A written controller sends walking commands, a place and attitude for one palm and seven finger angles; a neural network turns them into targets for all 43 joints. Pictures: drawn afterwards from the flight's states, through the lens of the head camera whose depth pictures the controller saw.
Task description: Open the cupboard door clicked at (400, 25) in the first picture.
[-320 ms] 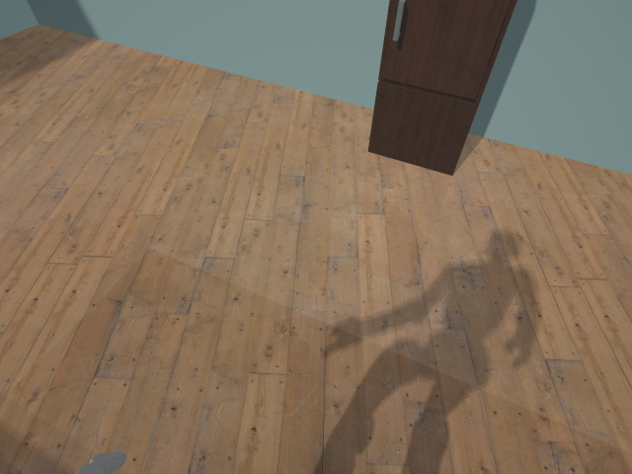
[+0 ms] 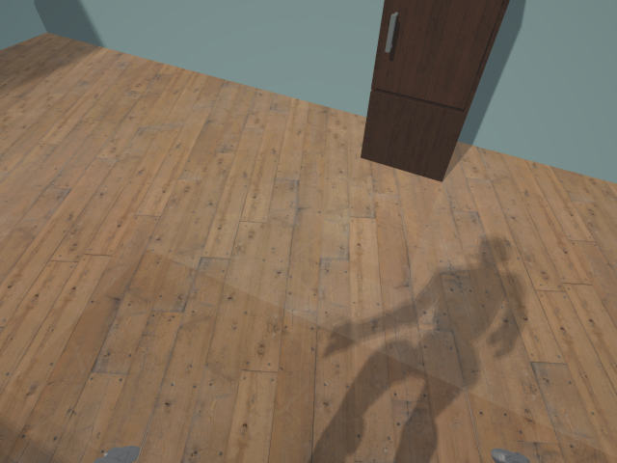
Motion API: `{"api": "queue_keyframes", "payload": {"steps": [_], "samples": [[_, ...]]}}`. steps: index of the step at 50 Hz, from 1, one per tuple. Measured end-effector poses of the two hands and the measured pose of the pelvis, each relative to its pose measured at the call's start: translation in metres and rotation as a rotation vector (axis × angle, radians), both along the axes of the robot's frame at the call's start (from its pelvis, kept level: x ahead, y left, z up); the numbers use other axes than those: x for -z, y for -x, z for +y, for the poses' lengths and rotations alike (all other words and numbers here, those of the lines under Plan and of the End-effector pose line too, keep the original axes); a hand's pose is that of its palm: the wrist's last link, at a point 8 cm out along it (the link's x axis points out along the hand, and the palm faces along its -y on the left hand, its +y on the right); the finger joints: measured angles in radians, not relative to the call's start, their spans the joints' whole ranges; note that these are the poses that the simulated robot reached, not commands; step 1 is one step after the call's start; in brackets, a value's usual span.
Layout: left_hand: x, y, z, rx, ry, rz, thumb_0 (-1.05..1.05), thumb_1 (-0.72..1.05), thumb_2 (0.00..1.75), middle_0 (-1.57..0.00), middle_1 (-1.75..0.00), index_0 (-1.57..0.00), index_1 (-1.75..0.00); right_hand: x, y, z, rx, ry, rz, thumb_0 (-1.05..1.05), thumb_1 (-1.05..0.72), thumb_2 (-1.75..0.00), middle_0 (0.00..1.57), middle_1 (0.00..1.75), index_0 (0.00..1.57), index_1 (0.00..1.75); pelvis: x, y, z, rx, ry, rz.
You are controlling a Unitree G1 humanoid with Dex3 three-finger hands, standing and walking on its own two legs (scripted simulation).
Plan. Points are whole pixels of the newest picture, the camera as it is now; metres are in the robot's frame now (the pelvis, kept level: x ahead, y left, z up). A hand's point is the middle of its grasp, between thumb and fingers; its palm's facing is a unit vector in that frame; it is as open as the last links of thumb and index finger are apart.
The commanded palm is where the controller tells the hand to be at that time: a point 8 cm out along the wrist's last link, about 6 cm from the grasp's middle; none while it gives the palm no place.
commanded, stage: stand and wait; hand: left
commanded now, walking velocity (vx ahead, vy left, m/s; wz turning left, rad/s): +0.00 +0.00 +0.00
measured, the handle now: (392, 32) +1.69 -0.23 -0.09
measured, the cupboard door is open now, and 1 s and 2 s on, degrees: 0 0 0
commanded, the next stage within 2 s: look at it before walking up in 0.78 s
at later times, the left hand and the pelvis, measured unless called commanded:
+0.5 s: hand out of the picture +0.05 +0.24 -0.15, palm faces -0.01 -0.94 -0.35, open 7.4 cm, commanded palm none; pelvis -0.02 -0.01 +0.00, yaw +0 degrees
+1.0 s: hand out of the picture +0.04 +0.24 -0.15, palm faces -0.02 -0.94 -0.33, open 7.4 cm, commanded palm none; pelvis -0.03 -0.01 +0.01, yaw +0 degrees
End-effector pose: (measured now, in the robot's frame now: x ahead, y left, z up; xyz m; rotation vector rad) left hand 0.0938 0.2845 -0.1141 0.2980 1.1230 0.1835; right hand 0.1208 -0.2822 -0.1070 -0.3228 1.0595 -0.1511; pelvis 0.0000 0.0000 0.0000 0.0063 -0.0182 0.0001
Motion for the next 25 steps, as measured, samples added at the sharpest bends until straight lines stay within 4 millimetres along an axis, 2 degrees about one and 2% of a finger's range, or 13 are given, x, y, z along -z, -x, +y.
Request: {"api": "queue_keyframes", "payload": {"steps": [13, 25], "samples": [[0.001, 0.039, 0.003, -0.031, -0.022, 0.087, 0.01, 0.9, 0.9, -0.2, -0.3, -0.21, -0.3, 0.007, 0.047, -0.02, 0.044, 0.019, 0.115, 0.01, -0.91, -0.9, 0.2, 0.3, 0.2, 0.3, -0.003, 0.009, -0.008, 0.0, 0.002, -0.013], [-0.002, 0.047, 0.0, -0.02, -0.024, 0.081, 0.01, 0.9, 0.9, -0.2, -0.3, -0.21, -0.3, 0.009, 0.072, -0.024, 0.06, 0.01, 0.138, 0.01, -0.91, -0.9, 0.2, 0.3, 0.2, 0.3, -0.004, 0.022, -0.011, 0.005, 0.002, -0.021]]}}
